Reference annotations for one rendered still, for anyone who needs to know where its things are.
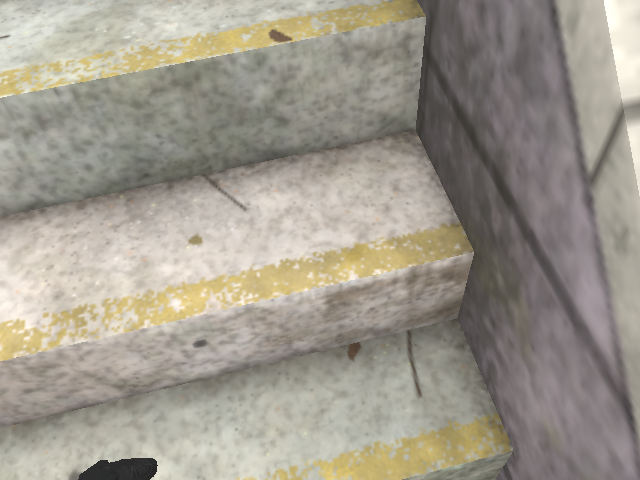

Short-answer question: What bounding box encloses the robot left hand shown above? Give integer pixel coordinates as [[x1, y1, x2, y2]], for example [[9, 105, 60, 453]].
[[78, 458, 158, 480]]

